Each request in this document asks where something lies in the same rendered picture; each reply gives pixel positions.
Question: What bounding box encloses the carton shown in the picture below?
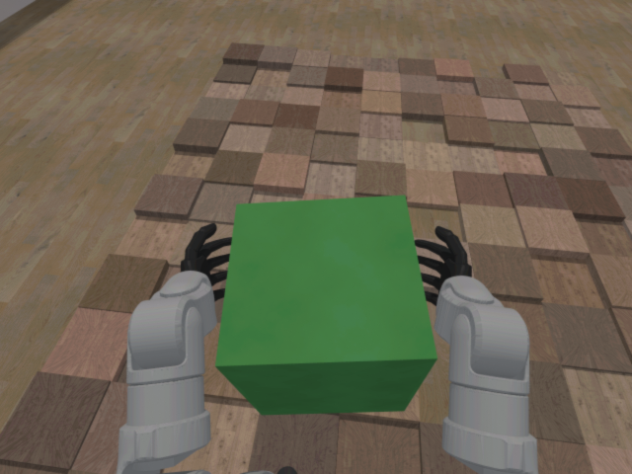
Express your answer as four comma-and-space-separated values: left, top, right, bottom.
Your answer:
215, 196, 437, 415

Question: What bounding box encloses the left robot forearm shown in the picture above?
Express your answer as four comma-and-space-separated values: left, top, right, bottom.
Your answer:
117, 271, 217, 474

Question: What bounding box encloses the robot left hand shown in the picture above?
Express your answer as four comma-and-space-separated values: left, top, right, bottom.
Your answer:
181, 223, 232, 301

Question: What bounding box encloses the robot right hand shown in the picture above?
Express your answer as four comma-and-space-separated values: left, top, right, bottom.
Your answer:
415, 226, 472, 306

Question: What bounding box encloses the right robot forearm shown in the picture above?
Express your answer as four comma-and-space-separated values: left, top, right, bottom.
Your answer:
434, 276, 538, 474

